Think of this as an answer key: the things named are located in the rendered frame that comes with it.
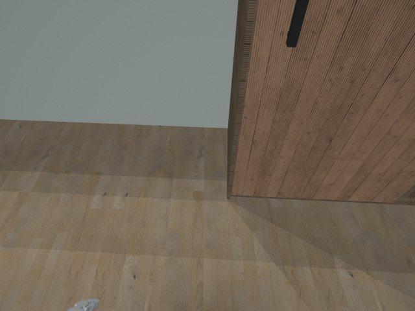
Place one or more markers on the wardrobe door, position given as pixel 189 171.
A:
pixel 410 193
pixel 334 117

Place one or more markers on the handle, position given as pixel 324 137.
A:
pixel 296 22

